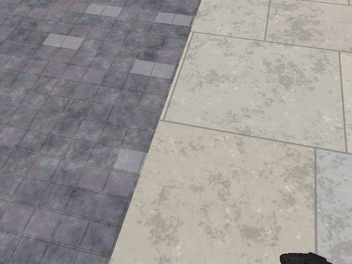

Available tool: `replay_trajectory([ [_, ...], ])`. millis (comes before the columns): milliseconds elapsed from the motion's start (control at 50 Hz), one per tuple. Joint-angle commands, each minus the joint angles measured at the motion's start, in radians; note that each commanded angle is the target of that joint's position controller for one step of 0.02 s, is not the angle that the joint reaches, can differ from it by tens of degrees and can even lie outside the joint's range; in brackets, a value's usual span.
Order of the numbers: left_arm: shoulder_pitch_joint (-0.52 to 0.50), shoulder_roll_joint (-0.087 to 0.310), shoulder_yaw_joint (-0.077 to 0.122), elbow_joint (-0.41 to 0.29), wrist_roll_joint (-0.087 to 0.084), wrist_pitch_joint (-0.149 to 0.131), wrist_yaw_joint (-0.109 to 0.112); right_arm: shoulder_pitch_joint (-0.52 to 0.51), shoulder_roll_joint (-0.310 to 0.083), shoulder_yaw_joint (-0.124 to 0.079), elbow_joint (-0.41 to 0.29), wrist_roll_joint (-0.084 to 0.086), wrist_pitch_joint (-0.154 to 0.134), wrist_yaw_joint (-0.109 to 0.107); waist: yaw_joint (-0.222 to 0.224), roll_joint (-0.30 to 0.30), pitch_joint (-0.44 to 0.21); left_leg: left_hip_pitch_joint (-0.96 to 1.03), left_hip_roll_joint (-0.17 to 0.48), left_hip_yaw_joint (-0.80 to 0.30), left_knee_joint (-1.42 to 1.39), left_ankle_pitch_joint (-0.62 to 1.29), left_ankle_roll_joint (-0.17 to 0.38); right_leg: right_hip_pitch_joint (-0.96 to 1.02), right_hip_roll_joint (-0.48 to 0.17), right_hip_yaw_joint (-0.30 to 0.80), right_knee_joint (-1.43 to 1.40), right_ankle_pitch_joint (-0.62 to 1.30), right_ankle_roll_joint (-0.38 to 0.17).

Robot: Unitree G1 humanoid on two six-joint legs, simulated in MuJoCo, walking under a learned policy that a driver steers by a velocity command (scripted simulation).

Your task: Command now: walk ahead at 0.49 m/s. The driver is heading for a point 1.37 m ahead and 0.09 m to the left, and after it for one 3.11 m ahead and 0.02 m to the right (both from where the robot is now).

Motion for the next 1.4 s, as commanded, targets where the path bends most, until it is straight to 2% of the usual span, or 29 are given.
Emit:
replay_trajectory([
  [20, -0.049, 0.192, 0.038, -0.036, 0.004, -0.001, 0.012, 0.352, -0.153, -0.055, 0.072, 0.001, -0.019, -0.029, -0.219, -0.101, -0.158, 0.439, -0.035, -0.027, -0.094, -0.013, 0.065, -0.135, -0.269, 0.033, 0.47, 1.241, 0.009],
  [40, -0.064, 0.168, 0.03, -0.059, -0.001, -0.003, 0.003, 0.495, -0.207, -0.074, 0.102, -0.021, -0.022, -0.043, -0.271, -0.035, -0.25, 0.662, 0.126, -0.196, -0.11, -0.143, 0.115, -0.311, -0.224, 0.011, 0.738, 0.921, -0.001],
  [60, 0.065, 0.042, 0.009, -0.068, -0.018, 0.002, -0.008, 0.513, -0.277, -0.091, 0.103, -0.046, -0.021, -0.04, -0.169, 0.183, -0.333, 0.909, 0.428, -0.685, -0.135, -0.172, 0.269, -0.685, -0.038, -0.04, 1.149, -0.032, 0.032],
  [80, 0.024, 0.15, 0.035, -0.058, 0.002, 0.006, -0.007, 0.461, -0.221, -0.086, 0.104, 0.005, -0.016, -0.023, -0.175, 0.048, -0.3, 0.828, 0.422, -0.842, -0.287, -0.323, 0.294, -0.801, -0.028, 0.057, 1.236, -0.087, 0.005],
  [100, -0.072, 0.164, 0.042, -0.096, 0.004, 0.001, -0.01, 0.337, -0.178, -0.074, 0.086, 0.016, -0.018, -0.019, -0.121, 0.029, -0.126, 0.663, 0.392, -0.684, -0.351, -0.386, 0.257, -0.847, -0.094, 0.063, 1.181, 0.025, -0.004],
  [140, -0.137, 0.141, 0.043, -0.103, 0.012, 0.006, -0.019, 0.282, -0.093, -0.053, 0.093, 0.006, -0.037, -0.014, -0.069, -0.037, -0.009, 0.441, 0.311, -0.509, -0.416, -0.212, 0.19, -0.769, -0.149, 0.055, 1.077, 0.092, 0.001],
  [180, -0.106, 0.088, 0.034, -0.093, 0.024, 0.031, -0.032, 0.315, -0.066, -0.04, 0.129, 0.006, -0.055, -0.021, -0.025, -0.012, -0.012, 0.349, 0.255, -0.389, -0.444, -0.083, 0.149, -0.681, -0.175, 0.043, 0.999, 0.105, 0.027],
  [240, -0.186, 0.083, 0.034, -0.122, 0.026, 0.048, -0.043, 0.384, -0.109, -0.046, 0.167, 0.011, -0.072, -0.021, -0.023, 0.012, 0.008, 0.332, 0.225, -0.294, -0.477, 0.013, 0.138, -0.739, -0.203, 0.004, 0.907, 0.176, 0.054],
  [380, -0.491, 0.083, 0.025, -0.211, 0.008, 0.051, -0.047, 0.528, -0.112, -0.035, 0.209, 0.013, -0.067, -0.024, -0.109, 0.041, 0.028, 0.466, 0.181, -0.197, -0.467, 0.21, 0.066, -0.833, -0.195, -0.068, 0.565, 0.412, 0.085],
  [480, -0.618, 0.093, 0.023, -0.253, 0.007, 0.043, -0.045, 0.596, -0.122, -0.032, 0.238, -0.004, -0.059, -0.038, -0.143, 0.056, 0.036, 0.647, 0.233, -0.201, -0.398, 0.333, 0.087, -0.853, -0.157, -0.082, 0.431, 0.355, 0.061],
  [540, -0.563, 0.111, 0.033, -0.246, 0.007, 0.03, -0.039, 0.558, -0.141, -0.037, 0.243, -0.008, -0.055, -0.048, -0.09, 0.066, 0.016, 0.682, 0.257, -0.182, -0.292, 0.561, 0.073, -0.722, -0.114, -0.094, 0.354, 0.237, 0.015],
  [580, -0.295, 0.147, 0.057, -0.155, 0.015, 0.014, -0.022, 0.523, -0.153, -0.039, 0.242, -0.001, -0.051, -0.046, 0.025, 0.044, -0.117, 0.617, 0.215, -0.136, -0.008, 0.691, 0.04, -0.389, -0.059, -0.113, 0.261, 0.253, -0.033],
  [600, -0.113, 0.212, 0.079, -0.11, 0.039, 0.005, -0.01, 0.509, -0.132, -0.03, 0.216, 0.008, -0.055, -0.044, 0.091, -0.003, -0.232, 0.417, 0.177, -0.111, 0.245, 0.429, 0.022, -0.114, -0.21, 0.045, 0.261, 0.199, -0.083],
  [620, -0.015, 0.318, 0.109, -0.096, 0.055, 0.009, -0.008, 0.621, -0.023, -0.009, 0.194, 0.05, -0.055, -0.033, 0.062, -0.236, -0.386, 0.043, 0.0, -0.033, 0.658, -0.229, -0.033, 0.192, -0.524, 0.533, 0.199, 0.127, -0.236],
  [640, -0.07, 0.258, 0.101, -0.094, 0.012, 0.023, -0.02, 0.575, -0.128, -0.039, 0.209, 0.02, -0.054, -0.036, 0.052, -0.116, -0.356, -0.06, -0.005, -0.165, 0.76, -0.42, -0.016, 0.122, -0.51, 0.658, 0.099, 0.102, -0.235],
  [660, -0.188, 0.216, 0.088, -0.107, -0.001, 0.023, -0.024, 0.484, -0.131, -0.046, 0.174, 0.013, -0.055, -0.034, 0.001, -0.091, -0.185, -0.104, 0.051, -0.177, 0.746, -0.328, -0.01, -0.032, -0.471, 0.485, 0.074, 0.108, -0.202],
  [720, -0.269, 0.092, 0.054, -0.088, -0.001, 0.003, -0.024, 0.428, -0.078, -0.042, 0.161, -0.013, -0.035, -0.02, -0.083, -0.062, -0.048, 0.014, 0.125, -0.168, 0.594, -0.219, -0.027, -0.317, -0.343, 0.228, -0.012, 0.306, -0.111],
  [780, -0.193, 0.109, 0.055, -0.045, -0.005, -0.017, -0.02, 0.417, -0.049, -0.042, 0.156, -0.021, -0.008, -0.004, -0.106, -0.065, -0.04, 0.022, 0.128, -0.137, 0.54, -0.181, -0.05, -0.353, -0.313, 0.146, -0.041, 0.426, -0.109],
  [840, -0.137, 0.129, 0.055, -0.023, -0.004, -0.019, -0.02, 0.278, -0.061, -0.043, 0.108, -0.019, 0.002, 0.001, -0.089, -0.065, 0.003, -0.078, 0.15, -0.111, 0.436, -0.072, -0.071, -0.341, -0.293, 0.101, -0.079, 0.439, -0.105],
  [1040, 0.029, 0.136, 0.046, 0.04, 0.009, -0.009, -0.003, -0.044, -0.065, -0.028, -0.002, -0.003, -0.01, 0.0, -0.007, -0.08, 0.045, -0.097, 0.101, -0.052, 0.043, 0.027, -0.051, -0.113, -0.32, 0.048, -0.032, 0.625, -0.094],
  [1100, -0.002, 0.152, 0.051, 0.046, 0.015, -0.004, 0.006, 0.002, -0.078, -0.037, 0.002, -0.002, -0.024, -0.006, -0.048, -0.084, 0.022, 0.019, 0.058, -0.033, -0.026, -0.084, -0.007, -0.069, -0.335, 0.024, 0.077, 0.85, -0.076],
  [1140, -0.035, 0.163, 0.054, 0.045, 0.01, 0.001, 0.004, 0.249, -0.107, -0.059, 0.085, -0.008, -0.039, -0.022, -0.151, -0.063, -0.103, 0.333, -0.004, -0.004, -0.116, -0.071, 0.035, -0.124, -0.289, -0.023, 0.355, 1.007, -0.044],
  [1160, -0.047, 0.145, 0.046, 0.022, 0.001, -0.001, 0.001, 0.432, -0.167, -0.08, 0.134, -0.03, -0.049, -0.033, -0.215, -0.019, -0.214, 0.605, 0.124, -0.144, -0.12, -0.106, 0.083, -0.313, -0.25, -0.047, 0.601, 0.779, -0.024],
  [1180, 0.046, 0.049, 0.027, -0.005, -0.04, -0.001, -0.01, 0.544, -0.275, -0.109, 0.143, -0.049, -0.047, -0.037, -0.195, 0.194, -0.358, 0.9, 0.434, -0.623, -0.191, -0.211, 0.217, -0.673, -0.08, -0.121, 1.011, 0.18, 0.029],
  [1200, 0.012, 0.135, 0.054, 0.006, -0.013, 0.0, -0.01, 0.481, -0.243, -0.105, 0.142, -0.004, -0.03, -0.026, -0.177, 0.12, -0.351, 0.842, 0.451, -0.795, -0.307, -0.229, 0.232, -0.785, -0.05, 0.012, 1.138, -0.101, 0.017],
  [1220, -0.072, 0.138, 0.06, -0.023, -0.004, 0.001, -0.011, 0.359, -0.2, -0.093, 0.124, 0.01, -0.027, -0.022, -0.125, 0.073, -0.184, 0.699, 0.416, -0.623, -0.322, -0.253, 0.203, -0.844, -0.114, 0.032, 1.142, -0.022, 0.009],
  [1240, -0.131, 0.122, 0.056, -0.036, 0.0, -0.003, -0.016, 0.296, -0.134, -0.076, 0.114, 0.009, -0.035, -0.017, -0.107, 0.018, -0.101, 0.565, 0.373, -0.517, -0.364, -0.192, 0.175, -0.825, -0.149, 0.033, 1.087, 0.047, 0.01],
  [1280, -0.133, 0.087, 0.056, -0.035, 0.02, 0.018, -0.024, 0.274, -0.065, -0.055, 0.136, 0.009, -0.048, -0.023, -0.045, 0.034, -0.034, 0.402, 0.283, -0.362, -0.414, -0.081, 0.105, -0.73, -0.195, 0.028, 0.973, 0.098, 0.025],
  [1400, -0.281, 0.078, 0.058, -0.088, 0.024, 0.057, -0.042, 0.409, -0.105, -0.055, 0.192, 0.009, -0.07, -0.028, -0.041, 0.035, 0.005, 0.402, 0.233, -0.235, -0.474, 0.069, 0.103, -0.823, -0.22, -0.023, 0.811, 0.248, 0.073],
])
Velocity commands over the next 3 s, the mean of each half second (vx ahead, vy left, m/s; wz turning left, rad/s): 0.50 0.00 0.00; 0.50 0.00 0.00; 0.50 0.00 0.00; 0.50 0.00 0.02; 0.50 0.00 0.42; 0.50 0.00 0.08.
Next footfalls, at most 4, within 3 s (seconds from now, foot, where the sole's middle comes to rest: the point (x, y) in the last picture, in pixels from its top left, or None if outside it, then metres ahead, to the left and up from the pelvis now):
0.04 left None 0.19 0.06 -0.76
0.60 right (230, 248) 0.50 -0.12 -0.76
1.16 left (185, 175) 0.79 0.06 -0.76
1.72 right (225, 121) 1.09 -0.12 -0.76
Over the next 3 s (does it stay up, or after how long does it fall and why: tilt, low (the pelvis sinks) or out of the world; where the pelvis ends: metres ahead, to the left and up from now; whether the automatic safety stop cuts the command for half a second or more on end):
stays up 1.63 0.06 0.01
